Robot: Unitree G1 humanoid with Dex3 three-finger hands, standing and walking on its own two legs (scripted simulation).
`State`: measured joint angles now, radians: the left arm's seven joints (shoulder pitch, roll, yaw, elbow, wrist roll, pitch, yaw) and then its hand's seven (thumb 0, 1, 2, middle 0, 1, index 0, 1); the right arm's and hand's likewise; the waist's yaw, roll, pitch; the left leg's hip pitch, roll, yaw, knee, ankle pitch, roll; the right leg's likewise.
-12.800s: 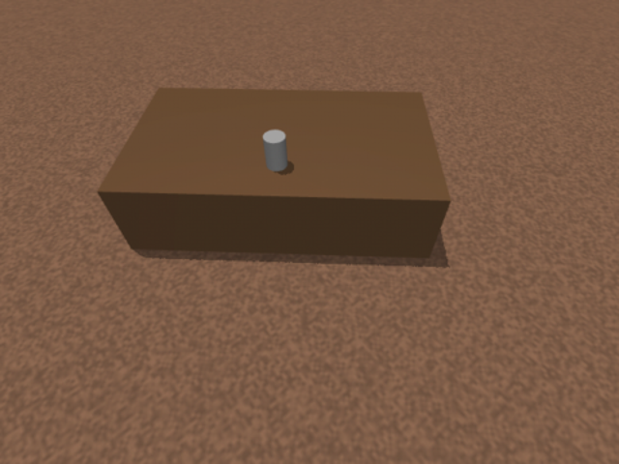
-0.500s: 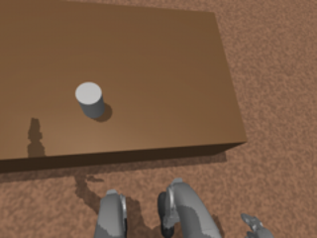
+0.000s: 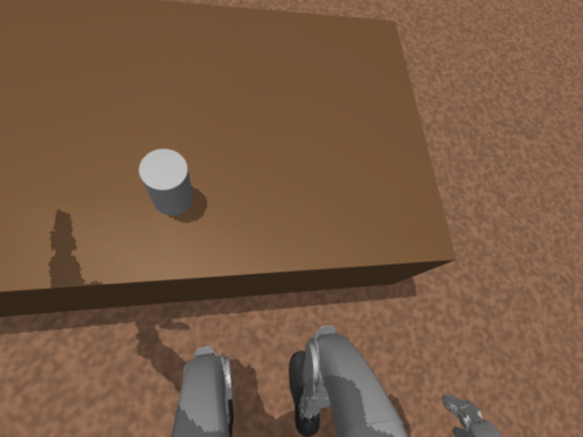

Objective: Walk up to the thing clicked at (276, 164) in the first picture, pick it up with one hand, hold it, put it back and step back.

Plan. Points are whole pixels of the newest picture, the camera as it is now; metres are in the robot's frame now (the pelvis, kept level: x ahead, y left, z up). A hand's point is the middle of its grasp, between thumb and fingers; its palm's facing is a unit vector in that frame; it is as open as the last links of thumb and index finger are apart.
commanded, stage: go down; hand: left
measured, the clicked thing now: (168, 184) +0.55 +0.16 -0.24
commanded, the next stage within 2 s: approach in 1.60 s
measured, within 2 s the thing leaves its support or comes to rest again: neither
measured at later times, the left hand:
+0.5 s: hand out of the picture +0.46 +0.38 +0.07, palm faces +0.16 -0.99 +0.00, open 17.2 cm
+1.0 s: hand out of the picture +0.47 +0.37 +0.07, palm faces +0.15 -0.99 +0.00, open 17.3 cm
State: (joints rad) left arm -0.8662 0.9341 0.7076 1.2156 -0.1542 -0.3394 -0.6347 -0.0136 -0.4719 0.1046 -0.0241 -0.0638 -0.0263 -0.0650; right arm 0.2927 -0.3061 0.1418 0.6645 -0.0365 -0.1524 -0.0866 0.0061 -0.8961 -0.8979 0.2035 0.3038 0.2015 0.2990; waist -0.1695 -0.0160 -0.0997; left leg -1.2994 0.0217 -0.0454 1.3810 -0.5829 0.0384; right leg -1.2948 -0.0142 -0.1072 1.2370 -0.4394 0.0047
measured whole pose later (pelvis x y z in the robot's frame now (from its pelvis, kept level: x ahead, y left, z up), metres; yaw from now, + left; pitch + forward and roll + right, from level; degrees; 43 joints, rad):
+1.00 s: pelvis +0.00 +0.00 +0.00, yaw +0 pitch +29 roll -6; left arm -0.88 0.95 0.70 1.23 -0.15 -0.33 -0.63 -0.01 -0.51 0.11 -0.02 -0.08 -0.03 -0.08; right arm 0.30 -0.31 0.14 0.66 -0.03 -0.14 -0.08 0.01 -0.89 -0.90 0.20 0.30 0.20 0.30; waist -0.17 -0.01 -0.10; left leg -1.31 0.02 -0.05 1.39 -0.58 0.04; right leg -1.30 -0.01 -0.11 1.24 -0.44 0.00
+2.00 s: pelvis -0.01 +0.00 -0.03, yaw +0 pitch +32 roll -6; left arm -0.87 0.87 0.63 1.29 -0.18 -0.42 -0.59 -0.01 -0.60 0.05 -0.02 -0.08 -0.04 -0.07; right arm 0.29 -0.33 0.13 0.64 -0.04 -0.15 -0.06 0.00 -0.86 -0.89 0.20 0.30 0.20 0.30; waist -0.18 -0.02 -0.13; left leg -1.45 0.01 -0.05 1.51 -0.62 0.04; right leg -1.45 -0.02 -0.11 1.38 -0.48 0.00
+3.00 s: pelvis -0.05 -0.01 -0.21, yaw +0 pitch +37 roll -5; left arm -1.05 0.50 0.41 1.23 -0.02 -0.54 -0.15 -0.02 -0.61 0.01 -0.05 -0.08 -0.08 -0.05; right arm 0.24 -0.30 0.07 0.68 -0.08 -0.03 0.06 0.00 -0.93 -0.90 0.20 0.30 0.20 0.30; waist -0.22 0.02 -0.14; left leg -2.04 -0.01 -0.03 2.10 -0.70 0.04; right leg -2.07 -0.07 -0.08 1.99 -0.56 -0.02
